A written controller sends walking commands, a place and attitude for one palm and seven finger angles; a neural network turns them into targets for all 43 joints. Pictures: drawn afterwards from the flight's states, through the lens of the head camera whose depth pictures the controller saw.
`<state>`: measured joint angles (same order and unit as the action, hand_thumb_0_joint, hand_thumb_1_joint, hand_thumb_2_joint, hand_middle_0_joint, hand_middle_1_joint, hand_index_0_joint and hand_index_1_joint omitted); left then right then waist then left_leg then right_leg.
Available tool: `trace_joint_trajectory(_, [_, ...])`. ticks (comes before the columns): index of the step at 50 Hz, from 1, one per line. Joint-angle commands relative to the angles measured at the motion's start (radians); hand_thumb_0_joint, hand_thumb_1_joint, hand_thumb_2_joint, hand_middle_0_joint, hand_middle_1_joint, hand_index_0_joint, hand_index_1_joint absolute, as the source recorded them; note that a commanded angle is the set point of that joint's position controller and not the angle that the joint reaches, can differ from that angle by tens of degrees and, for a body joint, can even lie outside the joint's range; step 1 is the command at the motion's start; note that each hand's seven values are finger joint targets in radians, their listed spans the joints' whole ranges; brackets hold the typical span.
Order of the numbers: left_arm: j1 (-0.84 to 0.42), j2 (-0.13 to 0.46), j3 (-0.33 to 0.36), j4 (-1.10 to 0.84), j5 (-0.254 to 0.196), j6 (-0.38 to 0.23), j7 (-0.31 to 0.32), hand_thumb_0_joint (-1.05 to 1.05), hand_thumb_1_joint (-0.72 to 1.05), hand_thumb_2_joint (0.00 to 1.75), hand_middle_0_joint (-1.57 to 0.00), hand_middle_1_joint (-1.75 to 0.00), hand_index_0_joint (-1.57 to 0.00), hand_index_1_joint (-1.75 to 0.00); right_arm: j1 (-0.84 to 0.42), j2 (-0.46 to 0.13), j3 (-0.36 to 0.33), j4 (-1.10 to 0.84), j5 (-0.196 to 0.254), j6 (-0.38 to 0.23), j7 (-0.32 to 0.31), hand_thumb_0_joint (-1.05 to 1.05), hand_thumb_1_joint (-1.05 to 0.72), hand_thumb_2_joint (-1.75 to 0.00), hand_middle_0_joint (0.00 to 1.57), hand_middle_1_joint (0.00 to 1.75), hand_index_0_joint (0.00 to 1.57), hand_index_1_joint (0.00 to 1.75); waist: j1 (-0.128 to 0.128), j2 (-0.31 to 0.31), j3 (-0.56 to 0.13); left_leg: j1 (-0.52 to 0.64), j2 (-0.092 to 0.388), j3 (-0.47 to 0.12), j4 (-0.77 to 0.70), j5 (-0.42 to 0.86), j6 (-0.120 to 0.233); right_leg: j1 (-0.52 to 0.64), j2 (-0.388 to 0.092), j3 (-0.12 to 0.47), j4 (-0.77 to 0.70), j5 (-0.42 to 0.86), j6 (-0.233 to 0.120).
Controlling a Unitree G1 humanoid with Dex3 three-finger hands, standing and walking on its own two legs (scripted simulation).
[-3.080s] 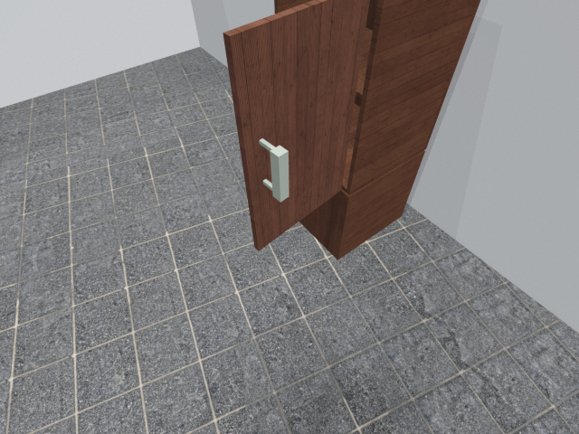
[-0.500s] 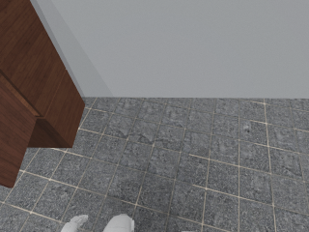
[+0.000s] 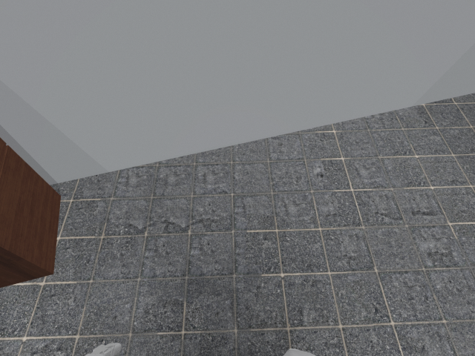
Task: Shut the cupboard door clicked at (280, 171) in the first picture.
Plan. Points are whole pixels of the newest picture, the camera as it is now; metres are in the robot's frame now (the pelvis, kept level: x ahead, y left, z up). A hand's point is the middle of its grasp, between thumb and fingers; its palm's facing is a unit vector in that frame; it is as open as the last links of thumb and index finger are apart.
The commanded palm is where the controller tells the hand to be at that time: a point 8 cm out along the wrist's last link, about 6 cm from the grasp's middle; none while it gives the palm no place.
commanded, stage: walk around to get in front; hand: left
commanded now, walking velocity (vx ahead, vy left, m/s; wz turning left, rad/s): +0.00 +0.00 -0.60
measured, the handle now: out of the picture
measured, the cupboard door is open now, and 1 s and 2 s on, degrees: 96 96 96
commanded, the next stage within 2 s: none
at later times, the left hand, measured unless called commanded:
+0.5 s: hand (161, 344) +0.15 +0.16 -0.17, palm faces -0.20 -0.96 -0.21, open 7.4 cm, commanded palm none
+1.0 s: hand (231, 292) +0.24 +0.04 -0.14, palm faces -0.54 -0.79 -0.29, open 7.4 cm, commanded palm none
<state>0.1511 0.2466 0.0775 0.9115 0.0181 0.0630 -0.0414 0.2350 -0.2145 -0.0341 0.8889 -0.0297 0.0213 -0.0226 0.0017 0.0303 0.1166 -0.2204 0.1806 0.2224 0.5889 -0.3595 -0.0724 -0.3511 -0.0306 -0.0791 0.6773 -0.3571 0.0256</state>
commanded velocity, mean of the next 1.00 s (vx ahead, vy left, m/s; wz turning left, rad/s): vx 0.01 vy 0.00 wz -0.60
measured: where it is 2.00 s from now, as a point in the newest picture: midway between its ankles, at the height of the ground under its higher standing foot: (335, 325)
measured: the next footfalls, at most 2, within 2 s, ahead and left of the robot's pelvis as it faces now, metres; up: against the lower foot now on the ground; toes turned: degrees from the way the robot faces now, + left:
right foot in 0.02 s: +0.04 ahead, -0.11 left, +0.00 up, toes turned -6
left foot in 0.48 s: +0.10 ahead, +0.10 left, +0.00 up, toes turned -14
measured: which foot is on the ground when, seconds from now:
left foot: down 0.00-0.02, up 0.04-0.46, down 0.48-0.86, up 0.88-1.00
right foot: up 0.00-0.00, down 0.02-0.48, up 0.50-0.84, down 0.86-1.00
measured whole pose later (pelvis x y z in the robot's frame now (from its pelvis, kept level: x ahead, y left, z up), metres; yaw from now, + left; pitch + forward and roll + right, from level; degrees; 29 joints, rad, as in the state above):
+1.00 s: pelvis +0.04 -0.07 +0.01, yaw -34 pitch +1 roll +1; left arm 0.12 0.21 0.05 0.88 0.01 0.03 0.00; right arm 0.19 -0.28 -0.06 0.92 -0.01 0.08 -0.02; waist -0.01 0.04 0.13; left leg -0.48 0.11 0.05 1.13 -0.46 -0.08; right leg -0.30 0.01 -0.01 0.58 -0.30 -0.04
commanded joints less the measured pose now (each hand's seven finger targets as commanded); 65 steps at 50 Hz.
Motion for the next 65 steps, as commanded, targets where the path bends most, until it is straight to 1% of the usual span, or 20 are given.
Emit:
trace_joint_trajectory(1, [0.223, 0.285, 0.068, -0.013, 0.013, -0.059, 0.033, 0.00, 0.90, 0.90, -0.20, -0.30, -0.20, -0.30, -0.058, -0.083, -0.037, -0.125, 0.021, -0.008, 0.002, 0.00, -0.90, -0.90, 0.20, 0.30, 0.20, 0.30, 0.108, -0.409, -0.241, -0.369, -0.094, -0.025, 0.509, -0.297, -0.007, 0.450, -0.361, 0.489, -0.285, 0.879, -0.189])
trace_joint_trajectory(3, [0.159, 0.217, 0.055, -0.023, -0.001, -0.050, 0.057, 0.00, 0.90, 0.90, -0.20, -0.30, -0.20, -0.30, -0.081, -0.119, -0.040, -0.099, 0.026, 0.016, -0.016, 0.00, -0.90, -0.90, 0.20, 0.30, 0.20, 0.30, 0.077, -0.303, -0.169, -0.399, -0.049, -0.228, 0.623, -0.225, 0.012, 0.314, -0.308, 0.410, -0.310, 0.633, -0.243])
trace_joint_trajectory(7, [0.011, 0.152, 0.035, -0.080, 0.003, -0.050, 0.063, 0.00, 0.90, 0.90, -0.20, -0.30, -0.20, -0.30, -0.055, -0.102, -0.041, -0.057, 0.015, 0.025, 0.000, 0.00, -0.90, -0.90, 0.20, 0.30, 0.20, 0.30, 0.002, -0.190, -0.151, -0.315, -0.074, -0.215, 0.555, -0.049, -0.008, 0.178, -0.185, 0.317, -0.318, 0.488, -0.199])
trace_joint_trajectory(21, [0.012, 0.162, 0.045, -0.075, 0.004, -0.043, 0.057, 0.00, 0.90, 0.90, -0.20, -0.30, -0.20, -0.30, -0.033, -0.092, -0.037, -0.064, 0.031, -0.003, -0.016, 0.00, -0.90, -0.90, 0.20, 0.30, 0.20, 0.30, -0.016, -0.146, -0.182, -0.072, -0.161, -0.228, -0.003, 0.035, 0.012, 0.139, -0.133, 0.478, -0.233, 0.529, -0.183])
trace_joint_trajectory(23, [-0.007, 0.108, 0.033, -0.099, -0.010, -0.035, 0.051, 0.00, 0.90, 0.90, -0.20, -0.30, -0.20, -0.30, 0.045, -0.164, -0.046, -0.042, 0.021, -0.021, -0.024, 0.00, -0.90, -0.90, 0.20, 0.30, 0.20, 0.30, -0.051, 0.028, -0.202, 0.178, -0.004, -0.363, -0.258, 0.133, 0.065, -0.093, 0.005, 0.367, -0.100, 0.239, -0.087])
trace_joint_trajectory(24, [0.012, 0.066, 0.024, -0.119, -0.016, -0.035, 0.038, 0.00, 0.90, 0.90, -0.20, -0.30, -0.20, -0.30, 0.056, -0.255, -0.062, -0.056, 0.006, -0.024, -0.024, 0.00, -0.90, -0.90, 0.20, 0.30, 0.20, 0.30, -0.046, 0.300, -0.193, 0.225, 0.260, -0.621, -0.337, 0.249, 0.175, -0.245, 0.129, 0.186, 0.147, -0.202, -0.020])
trace_joint_trajectory(26, [0.002, 0.113, 0.034, -0.131, 0.002, -0.039, 0.023, 0.00, 0.90, 0.90, -0.20, -0.30, -0.20, -0.30, -0.004, -0.237, -0.050, -0.100, -0.001, -0.018, -0.029, 0.00, -0.90, -0.90, 0.20, 0.30, 0.20, 0.30, -0.015, 0.093, -0.128, 0.044, 0.316, -0.555, -0.317, 0.337, 0.266, -0.197, 0.030, 0.151, 0.432, -0.208, 0.008])
trace_joint_trajectory(31, [0.007, 0.062, 0.029, -0.094, 0.004, -0.024, 0.003, 0.00, 0.90, 0.90, -0.20, -0.30, -0.20, -0.30, 0.000, -0.173, -0.036, -0.086, -0.003, -0.029, -0.034, 0.00, -0.90, -0.90, 0.20, 0.30, 0.20, 0.30, -0.002, 0.140, -0.182, 0.206, 0.133, -0.217, -0.183, 0.776, 0.185, -0.241, 0.014, 0.068, 0.465, -0.102, 0.035])
trace_joint_trajectory(37, [-0.089, 0.043, 0.010, -0.117, 0.002, -0.030, -0.006, 0.00, 0.90, 0.90, -0.20, -0.30, -0.20, -0.30, 0.078, -0.204, -0.057, -0.042, -0.005, -0.019, -0.016, 0.00, -0.90, -0.90, 0.20, 0.30, 0.20, 0.30, -0.056, 0.212, -0.170, 0.217, 0.142, -0.116, -0.125, 0.776, 0.163, -0.111, 0.021, -0.027, 0.123, -0.080, 0.015])
trace_joint_trajectory(40, [-0.016, 0.069, 0.015, -0.092, 0.001, -0.039, -0.004, 0.00, 0.90, 0.90, -0.20, -0.30, -0.20, -0.30, 0.045, -0.226, -0.067, -0.047, 0.002, -0.015, -0.008, 0.00, -0.90, -0.90, 0.20, 0.30, 0.20, 0.30, -0.010, 0.180, -0.179, 0.124, 0.147, -0.085, -0.019, 0.678, 0.114, 0.087, 0.039, -0.046, -0.109, 0.059, -0.013])
trace_joint_trajectory(41, [0.083, 0.112, 0.025, -0.064, 0.005, -0.046, 0.002, 0.00, 0.90, 0.90, -0.20, -0.30, -0.20, -0.30, 0.017, -0.220, -0.068, -0.060, 0.011, -0.014, -0.001, 0.00, -0.90, -0.90, 0.20, 0.30, 0.20, 0.30, 0.046, 0.092, -0.213, 0.021, 0.115, -0.048, 0.117, 0.566, 0.072, 0.259, 0.014, -0.006, -0.229, 0.250, -0.036])
trace_joint_trajectory(42, [0.176, 0.238, 0.051, -0.036, 0.017, -0.057, 0.020, 0.00, 0.90, 0.90, -0.20, -0.30, -0.20, -0.30, -0.013, -0.141, -0.051, -0.097, 0.023, -0.011, 0.004, 0.00, -0.90, -0.90, 0.20, 0.30, 0.20, 0.30, 0.092, -0.250, -0.246, -0.261, -0.011, 0.021, 0.363, 0.085, 0.006, 0.475, -0.239, 0.325, -0.289, 0.595, -0.127])
trace_joint_trajectory(43, [0.228, 0.296, 0.063, -0.013, -0.002, -0.055, 0.038, 0.00, 0.90, 0.90, -0.20, -0.30, -0.20, -0.30, -0.087, -0.121, -0.036, -0.138, 0.023, -0.001, -0.004, 0.00, -0.90, -0.90, 0.20, 0.30, 0.20, 0.30, 0.126, -0.373, -0.235, -0.381, -0.098, -0.095, 0.549, -0.345, -0.010, 0.435, -0.381, 0.493, -0.275, 0.920, -0.234])
trace_joint_trajectory(45, [0.118, 0.222, 0.049, -0.045, -0.003, -0.049, 0.054, 0.00, 0.90, 0.90, -0.20, -0.30, -0.20, -0.30, -0.075, -0.129, -0.037, -0.101, 0.024, 0.015, -0.013, 0.00, -0.90, -0.90, 0.20, 0.30, 0.20, 0.30, 0.070, -0.310, -0.161, -0.400, -0.046, -0.229, 0.624, -0.211, 0.007, 0.285, -0.294, 0.416, -0.327, 0.536, -0.236])
trace_joint_trajectory(48, [-0.007, 0.164, 0.030, -0.090, -0.001, -0.049, 0.058, 0.00, 0.90, 0.90, -0.20, -0.30, -0.20, -0.30, -0.054, -0.124, -0.040, -0.068, 0.016, 0.022, 0.001, 0.00, -0.90, -0.90, 0.20, 0.30, 0.20, 0.30, 0.008, -0.236, -0.141, -0.330, -0.064, -0.216, 0.575, -0.059, -0.013, 0.174, -0.189, 0.309, -0.318, 0.514, -0.194])
trace_joint_trajectory(58, [0.083, 0.185, 0.045, -0.057, 0.008, -0.075, 0.037, 0.00, 0.90, 0.90, -0.20, -0.30, -0.20, -0.30, -0.128, -0.105, -0.039, -0.105, 0.012, -0.023, 0.019, 0.00, -0.90, -0.90, 0.20, 0.30, 0.20, 0.30, 0.049, -0.183, -0.121, -0.288, -0.128, -0.188, 0.195, -0.071, -0.011, 0.231, -0.182, 0.473, -0.391, 0.059, -0.240])
trace_joint_trajectory(62, [0.013, 0.161, 0.044, -0.068, 0.000, -0.075, 0.027, 0.00, 0.90, 0.90, -0.20, -0.30, -0.20, -0.30, 0.021, -0.111, -0.040, -0.059, 0.013, -0.052, 0.010, 0.00, -0.90, -0.90, 0.20, 0.30, 0.20, 0.30, -0.039, -0.144, -0.114, 0.092, -0.165, -0.156, -0.132, 0.062, 0.011, -0.030, -0.090, 0.434, -0.289, -0.038, -0.169])
trace_joint_trajectory(63, [-0.007, 0.103, 0.030, -0.086, -0.005, -0.075, 0.020, 0.00, 0.90, 0.90, -0.20, -0.30, -0.20, -0.30, 0.121, -0.175, -0.051, -0.027, 0.008, -0.061, -0.003, 0.00, -0.90, -0.90, 0.20, 0.30, 0.20, 0.30, -0.090, 0.024, -0.135, 0.275, -0.046, -0.275, -0.244, -0.036, 0.042, -0.199, 0.001, 0.346, -0.142, -0.113, -0.119])
trace_joint_trajectory(64, [-0.005, 0.034, 0.015, -0.114, -0.014, -0.075, 0.009, 0.00, 0.90, 0.90, -0.20, -0.30, -0.20, -0.30, 0.230, -0.288, -0.075, -0.009, -0.014, -0.066, -0.006, 0.00, -0.90, -0.90, 0.20, 0.30, 0.20, 0.30, -0.129, 0.344, -0.175, 0.387, 0.261, -0.663, -0.370, -0.256, 0.136, -0.396, 0.141, 0.151, 0.214, -0.261, -0.050])
trace_joint_trajectory(65, [-0.089, 0.073, 0.019, -0.141, 0.002, -0.081, 0.005, 0.00, 0.90, 0.90, -0.20, -0.30, -0.20, -0.30, 0.251, -0.291, -0.069, -0.009, -0.010, -0.061, -0.012, 0.00, -0.90, -0.90, 0.20, 0.30, 0.20, 0.30, -0.139, 0.230, -0.103, 0.264, 0.373, -0.750, -0.439, -0.283, 0.211, -0.428, 0.048, 0.152, 0.391, -0.227, -0.046])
